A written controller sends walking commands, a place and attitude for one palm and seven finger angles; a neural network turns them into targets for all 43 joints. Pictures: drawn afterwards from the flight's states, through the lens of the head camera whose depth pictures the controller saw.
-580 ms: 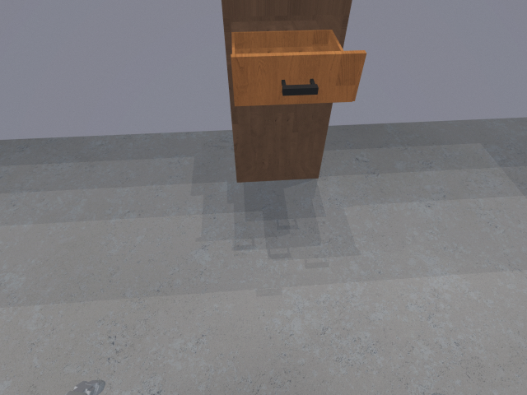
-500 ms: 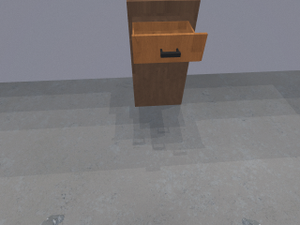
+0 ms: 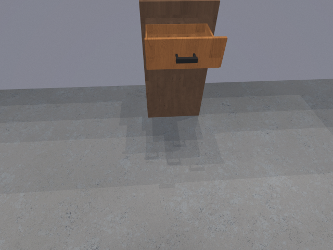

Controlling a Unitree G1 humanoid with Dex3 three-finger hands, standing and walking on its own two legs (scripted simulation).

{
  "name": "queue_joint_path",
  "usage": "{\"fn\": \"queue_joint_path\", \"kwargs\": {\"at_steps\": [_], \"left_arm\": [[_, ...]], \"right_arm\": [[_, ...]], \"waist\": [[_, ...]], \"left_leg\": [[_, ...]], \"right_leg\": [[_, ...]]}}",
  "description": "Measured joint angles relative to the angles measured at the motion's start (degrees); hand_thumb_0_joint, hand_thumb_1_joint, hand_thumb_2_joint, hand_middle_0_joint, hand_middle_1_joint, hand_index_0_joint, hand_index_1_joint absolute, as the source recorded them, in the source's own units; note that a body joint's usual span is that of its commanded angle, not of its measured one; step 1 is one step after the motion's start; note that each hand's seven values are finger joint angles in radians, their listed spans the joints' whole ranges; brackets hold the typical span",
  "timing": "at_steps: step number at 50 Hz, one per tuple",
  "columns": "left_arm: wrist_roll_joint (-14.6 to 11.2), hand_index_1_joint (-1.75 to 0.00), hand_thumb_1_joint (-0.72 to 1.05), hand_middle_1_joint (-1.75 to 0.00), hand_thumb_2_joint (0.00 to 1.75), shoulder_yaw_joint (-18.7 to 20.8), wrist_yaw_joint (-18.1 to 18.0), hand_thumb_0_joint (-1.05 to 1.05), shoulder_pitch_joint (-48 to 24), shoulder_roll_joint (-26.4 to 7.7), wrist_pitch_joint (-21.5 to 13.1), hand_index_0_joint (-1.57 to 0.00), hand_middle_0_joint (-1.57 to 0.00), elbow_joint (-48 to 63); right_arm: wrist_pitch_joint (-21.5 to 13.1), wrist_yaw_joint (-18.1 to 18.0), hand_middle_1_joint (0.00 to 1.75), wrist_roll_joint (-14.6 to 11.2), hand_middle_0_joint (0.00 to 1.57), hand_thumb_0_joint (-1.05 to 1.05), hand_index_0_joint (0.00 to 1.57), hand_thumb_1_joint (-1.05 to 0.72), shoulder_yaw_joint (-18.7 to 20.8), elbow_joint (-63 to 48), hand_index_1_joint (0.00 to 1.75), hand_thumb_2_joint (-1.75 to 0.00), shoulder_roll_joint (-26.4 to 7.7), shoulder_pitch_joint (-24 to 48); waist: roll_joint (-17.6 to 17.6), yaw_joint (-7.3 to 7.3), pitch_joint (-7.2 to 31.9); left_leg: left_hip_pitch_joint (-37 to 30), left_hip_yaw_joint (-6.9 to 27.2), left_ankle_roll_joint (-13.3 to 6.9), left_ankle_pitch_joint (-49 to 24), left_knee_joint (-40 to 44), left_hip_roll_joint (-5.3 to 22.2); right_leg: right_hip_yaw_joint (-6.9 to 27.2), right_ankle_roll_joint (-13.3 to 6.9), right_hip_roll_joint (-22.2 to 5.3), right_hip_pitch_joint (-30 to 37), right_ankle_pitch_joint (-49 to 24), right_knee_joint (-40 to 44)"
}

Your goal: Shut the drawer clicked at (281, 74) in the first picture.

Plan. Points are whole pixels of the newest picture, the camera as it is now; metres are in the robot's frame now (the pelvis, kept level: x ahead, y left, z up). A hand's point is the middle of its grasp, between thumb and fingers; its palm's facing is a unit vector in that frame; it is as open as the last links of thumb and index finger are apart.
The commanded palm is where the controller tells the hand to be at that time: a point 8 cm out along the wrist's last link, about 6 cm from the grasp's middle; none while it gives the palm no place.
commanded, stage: stand and wait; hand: left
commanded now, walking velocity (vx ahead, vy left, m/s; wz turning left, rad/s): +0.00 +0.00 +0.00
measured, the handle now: (186, 57) +0.97 -0.03 -0.03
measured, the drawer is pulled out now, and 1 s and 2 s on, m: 0.30 0.30 0.30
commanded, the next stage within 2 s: look at it before walking up in 0.40 s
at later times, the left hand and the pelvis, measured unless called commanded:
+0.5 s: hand out of the picture +0.06 +0.25 -0.15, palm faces -0.02 -0.94 -0.33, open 7.4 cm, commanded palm none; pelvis -0.02 +0.00 +0.00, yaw +0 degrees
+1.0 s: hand out of the picture +0.04 +0.25 -0.16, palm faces -0.02 -0.94 -0.33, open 7.4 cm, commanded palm none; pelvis -0.01 +0.00 +0.00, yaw +0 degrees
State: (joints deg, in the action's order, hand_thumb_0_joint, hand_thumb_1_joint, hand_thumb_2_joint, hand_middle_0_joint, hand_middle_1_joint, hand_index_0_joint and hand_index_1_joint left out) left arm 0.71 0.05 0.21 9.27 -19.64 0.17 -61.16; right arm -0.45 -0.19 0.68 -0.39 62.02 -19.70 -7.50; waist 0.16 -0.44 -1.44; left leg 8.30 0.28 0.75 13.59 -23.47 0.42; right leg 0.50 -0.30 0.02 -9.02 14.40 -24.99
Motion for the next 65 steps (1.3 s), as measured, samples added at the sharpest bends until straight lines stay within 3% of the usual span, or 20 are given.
{"fn": "queue_joint_path", "kwargs": {"at_steps": [55, 65], "left_arm": [[0.12, -0.30, 0.90, -0.30, 0.90, -0.13, -0.01, 0.01, 0.05, 0.31, -0.59, -0.20, -0.20, -1.76], [0.39, -0.30, 0.91, -0.29, 0.90, 1.21, -0.16, 0.01, 2.54, 2.18, 2.27, -0.20, -0.20, 2.16]], "right_arm": [[-0.55, 0.27, 0.30, -0.22, 0.20, 0.00, 0.20, -0.90, -0.24, 2.05, 0.30, -0.89, 0.82, 0.06], [0.57, -0.80, 0.30, -0.03, 0.20, 0.00, 0.20, -0.90, 1.06, -3.06, 0.30, -0.89, 3.57, -0.21]], "waist": [[0.22, -0.16, 0.26], [0.89, -0.89, -0.52]], "left_leg": [[-0.57, -0.20, -0.25, -2.70, 2.95, -0.12], [2.83, -4.84, -0.06, 0.98, -3.53, 1.28]], "right_leg": [[0.22, 0.39, -0.15, 0.71, -2.98, 3.39], [4.80, 0.35, 1.48, -5.41, -0.45, -4.76]]}}
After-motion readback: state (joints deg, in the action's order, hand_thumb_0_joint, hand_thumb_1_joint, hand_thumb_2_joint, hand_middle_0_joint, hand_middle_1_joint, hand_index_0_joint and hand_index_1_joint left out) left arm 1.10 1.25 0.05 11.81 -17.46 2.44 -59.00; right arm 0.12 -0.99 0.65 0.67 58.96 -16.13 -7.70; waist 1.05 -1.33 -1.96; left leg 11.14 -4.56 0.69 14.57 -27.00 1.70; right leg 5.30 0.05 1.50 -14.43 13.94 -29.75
